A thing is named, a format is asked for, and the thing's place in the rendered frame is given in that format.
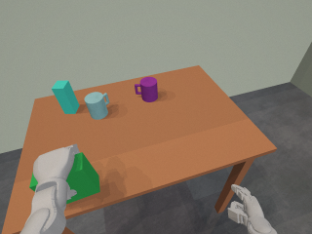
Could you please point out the sponge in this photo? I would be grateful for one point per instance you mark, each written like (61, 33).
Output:
(83, 178)

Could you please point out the left robot forearm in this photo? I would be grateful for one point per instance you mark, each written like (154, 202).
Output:
(47, 207)

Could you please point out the right robot forearm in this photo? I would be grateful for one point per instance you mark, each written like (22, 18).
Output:
(259, 225)

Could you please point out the right robot hand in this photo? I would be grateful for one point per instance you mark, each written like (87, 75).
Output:
(251, 207)

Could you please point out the table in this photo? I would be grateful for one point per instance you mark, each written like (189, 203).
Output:
(192, 129)

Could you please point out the left robot hand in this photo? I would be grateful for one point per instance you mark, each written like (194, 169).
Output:
(56, 164)

